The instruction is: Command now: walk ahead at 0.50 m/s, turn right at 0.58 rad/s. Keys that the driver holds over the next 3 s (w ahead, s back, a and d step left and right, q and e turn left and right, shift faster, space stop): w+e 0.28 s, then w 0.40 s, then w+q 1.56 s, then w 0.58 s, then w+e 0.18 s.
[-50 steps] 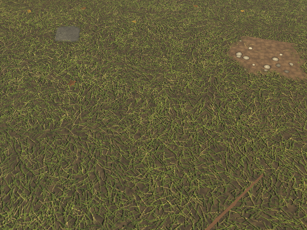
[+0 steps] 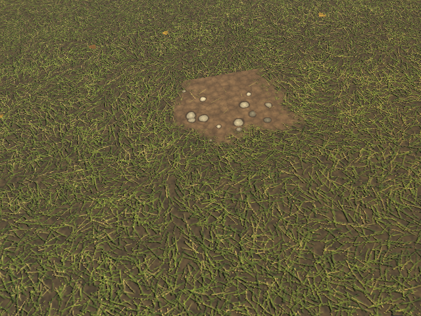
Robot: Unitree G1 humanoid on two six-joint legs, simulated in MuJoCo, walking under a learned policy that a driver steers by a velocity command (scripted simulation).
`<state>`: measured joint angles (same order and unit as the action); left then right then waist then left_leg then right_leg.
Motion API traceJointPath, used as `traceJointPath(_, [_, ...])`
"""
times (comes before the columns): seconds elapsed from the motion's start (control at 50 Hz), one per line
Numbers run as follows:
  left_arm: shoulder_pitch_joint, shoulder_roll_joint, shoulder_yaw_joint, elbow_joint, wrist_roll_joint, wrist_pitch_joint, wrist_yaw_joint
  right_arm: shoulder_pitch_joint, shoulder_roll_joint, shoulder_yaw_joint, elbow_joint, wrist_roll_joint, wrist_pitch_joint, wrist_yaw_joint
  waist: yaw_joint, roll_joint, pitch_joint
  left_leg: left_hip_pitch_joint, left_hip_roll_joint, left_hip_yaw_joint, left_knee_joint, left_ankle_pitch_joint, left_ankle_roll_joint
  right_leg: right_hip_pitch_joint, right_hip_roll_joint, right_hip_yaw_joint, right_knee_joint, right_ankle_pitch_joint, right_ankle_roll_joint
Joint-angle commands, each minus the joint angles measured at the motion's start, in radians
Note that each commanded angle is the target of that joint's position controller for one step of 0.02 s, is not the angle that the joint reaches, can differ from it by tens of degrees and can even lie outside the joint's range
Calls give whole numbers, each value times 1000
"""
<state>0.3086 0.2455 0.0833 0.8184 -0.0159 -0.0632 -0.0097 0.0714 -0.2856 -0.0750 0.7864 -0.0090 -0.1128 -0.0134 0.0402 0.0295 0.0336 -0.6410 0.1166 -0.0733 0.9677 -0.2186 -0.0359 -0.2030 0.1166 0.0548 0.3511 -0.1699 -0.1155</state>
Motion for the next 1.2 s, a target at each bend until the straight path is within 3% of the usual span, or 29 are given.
traceJointPath(0.02, [-14, 175, 40, -77, -6, -14, 21, -49, -46, -8, -69, -5, 1, 0, -15, -75, -36, 33, -44, 32, -210, 194, -22, -32, -211, 185, -125, 267, -142])
traceJointPath(0.08, [30, 173, 39, -69, -9, -6, 24, -142, -36, 1, -102, 8, -7, 14, 27, -112, -26, 97, -93, 43, -388, 322, -13, -41, -197, 196, -108, 172, -105])
traceJointPath(0.16, [74, 164, 37, -57, -14, 6, 30, -187, -75, -7, -137, 17, -24, 33, 37, -125, -30, 108, -114, 9, -488, 265, 13, 79, -244, 305, -9, 127, -92])
traceJointPath(0.22, [42, 165, 37, -74, -10, 17, 36, -71, -113, -24, -116, 17, -42, 35, -34, -168, -65, 263, -132, 28, -545, 173, 60, 113, -240, 358, 106, 234, -64])
traceJointPath(0.24, [18, 132, 25, -91, -6, 14, 32, 46, -147, -39, -94, 4, -47, 30, -94, -154, -151, 460, -85, 2, -541, 197, 100, 63, -186, 319, 248, 284, -32])
traceJointPath(0.26, [13, 83, 4, -119, 14, 11, 28, 218, -209, -54, -80, -8, -45, 20, -160, -44, -304, 743, 93, -171, -510, 165, 165, -88, -117, 226, 533, 111, 9])
traceJointPath(0.28, [175, 34, -10, -138, -22, 3, 26, 291, -255, -67, -40, -11, -30, 27, -81, 328, -419, 1049, 306, -641, -599, -47, 320, -454, 1, 134, 834, -429, 70])
traceJointPath(0.3, [171, 140, 4, -105, -32, 3, 29, 270, -152, -43, -58, 11, -24, 32, -102, 212, -340, 1002, 300, -697, -643, -257, 293, -568, -84, 164, 960, -405, 77])
traceJointPath(0.32, [63, 182, 15, -116, -24, 7, 28, 229, -95, -28, -65, 15, -17, 30, -127, 104, -204, 867, 252, -535, -661, -244, 252, -595, -113, 140, 982, -307, 84])
traceJointPath(0.34, [8, 166, 13, -126, -12, 8, 29, 181, -86, -20, -66, 5, -9, 32, -107, 20, -120, 721, 210, -417, -684, -128, 235, -557, -143, 105, 959, -237, 88])
traceJointPath(0.36, [-30, 149, 14, -139, 1, 5, 27, 154, -72, -15, -57, -2, -5, 35, -88, 10, -61, 613, 173, -340, -709, -26, 237, -532, -166, 101, 907, -196, 87])
traceJointPath(0.42, [-6, 94, 7, -140, -10, 13, 16, 144, -58, -9, -34, 1, -15, 39, -40, 72, -49, 501, 115, -189, -770, 107, 247, -445, -203, 66, 787, -172, 85])
traceJointPath(0.5, [-110, 60, -15, -177, 8, 6, 9, 169, -121, -25, -9, 16, -14, 32, -54, 41, -37, 503, 121, -92, -820, 222, 271, -461, -236, 18, 552, -30, 102])
traceJointPath(0.52, [-2, 7, -56, -115, 156, -7, -42, 181, -17, 4, -51, -61, -36, 35, -68, 46, -62, 510, 86, -38, -850, 84, 294, -432, -203, -30, 513, 40, 117])
traceJointPath(0.54, [-38, 10, -49, -117, 148, -9, -60, 202, -35, 2, -38, -61, -37, 42, -79, 49, -9, 455, 81, -23, -859, 47, 283, -396, -206, -32, 463, 72, 113])
traceJointPath(0.56, [-109, 41, -47, -144, 121, -10, -71, 211, -68, -1, -37, -57, -34, 48, -92, 36, 2, 435, 79, -3, -854, 44, 278, -376, -201, -47, 416, 95, 111])
traceJointPath(0.6, [-182, 81, -44, -177, 91, -15, -72, 244, -105, -2, -23, -50, -30, 60, -95, 43, 6, 477, 114, -8, -834, 72, 276, -364, -198, -31, 343, 91, 94])
traceJointPath(0.7, [-252, 119, -46, -210, 71, -42, -45, 315, -133, 7, 23, -37, -7, 57, -84, 38, 25, 617, 156, -17, -732, 145, 249, -256, -147, -84, 154, 116, 13])
traceJointPath(0.74, [-76, 192, -13, -176, 51, -66, -35, 281, -106, 21, 24, -64, -10, 66, 31, -11, -106, 447, 39, 76, -461, 369, 165, 140, -143, -67, 220, 181, -61])
traceJointPath(0.76, [170, 243, -12, -132, 58, -57, -24, 407, 29, 61, -15, -70, -27, 74, 56, -266, -447, 143, -133, 133, -88, 50, 82, 676, -410, 330, 164, 183, -288])
traceJointPath(0.78, [360, 200, -19, -76, 80, -44, -13, 340, 1, 58, -4, -58, -35, 98, 147, -226, -410, -87, -203, 36, 132, -354, 80, 750, -525, 648, -19, 61, -298])
traceJointPath(0.8, [352, 203, -10, -31, 88, -57, -9, 210, -16, 43, -23, -34, -39, 95, 145, -156, -131, -227, -141, -45, 239, -253, 124, 557, -486, 524, -58, -101, -173])
traceJointPath(0.82, [235, 170, -15, -36, 69, -59, -4, 190, -31, 39, -11, -33, -45, 72, 93, -160, -18, -223, -70, -14, 290, -173, 138, 358, -463, 368, -76, -157, -137])
traceJointPath(0.86, [96, 47, -58, -62, 70, -52, 9, 219, -10, 51, -5, -69, -34, 59, 3, -118, -25, -99, -10, -18, 244, -78, 148, 178, -441, 229, -129, -16, -134])
traceJointPath(0.9, [21, 19, -68, -91, 87, -51, 17, 214, 24, 58, -4, -65, -12, 73, -46, -104, -39, -36, 4, -19, 184, -40, 131, 114, -431, 127, -195, 97, -131])
traceJointPath(0.98, [31, 62, -58, -64, 120, -70, 17, 118, 34, 63, -19, -43, 2, 112, -41, -78, -12, -90, -3, 28, -27, 229, 94, 107, -375, -102, -233, 300, -112])
traceJointPath(1.04, [107, 86, -56, -7, 120, -65, -4, 31, 30, 67, -49, -45, 24, 127, -18, -84, 16, -12, -35, 78, -198, 363, 90, 67, -363, -200, -231, 376, -105])
traceJointPath(1.16, [182, 125, -50, 76, 126, -52, -30, -72, -33, 36, -88, -51, 33, 105, -22, -100, 50, 14, -108, 108, -315, 256, 133, 257, -401, -252, -162, 509, -64])
traceJointPath(1.2, [179, 167, -34, 87, 126, -51, -24, -49, -75, 17, -95, -38, 25, 92, -58, -120, 43, 94, -160, 142, -332, 133, 158, 299, -404, -290, -60, 784, -38])
